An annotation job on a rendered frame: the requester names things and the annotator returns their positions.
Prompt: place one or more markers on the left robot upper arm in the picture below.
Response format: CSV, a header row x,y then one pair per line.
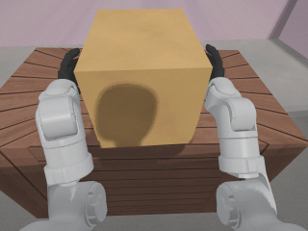
x,y
78,207

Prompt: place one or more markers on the carton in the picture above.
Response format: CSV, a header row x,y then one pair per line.
x,y
143,75

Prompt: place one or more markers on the robot right forearm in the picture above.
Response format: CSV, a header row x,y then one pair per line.
x,y
237,131

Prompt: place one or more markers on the right robot upper arm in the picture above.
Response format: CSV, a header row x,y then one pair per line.
x,y
247,205

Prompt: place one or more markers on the right robot hand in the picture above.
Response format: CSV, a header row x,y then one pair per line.
x,y
216,62

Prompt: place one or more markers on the robot left forearm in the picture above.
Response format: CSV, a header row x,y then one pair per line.
x,y
62,135

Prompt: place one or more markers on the pedestal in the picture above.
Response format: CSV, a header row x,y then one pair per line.
x,y
180,178

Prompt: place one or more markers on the left robot hand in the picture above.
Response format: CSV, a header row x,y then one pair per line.
x,y
67,66

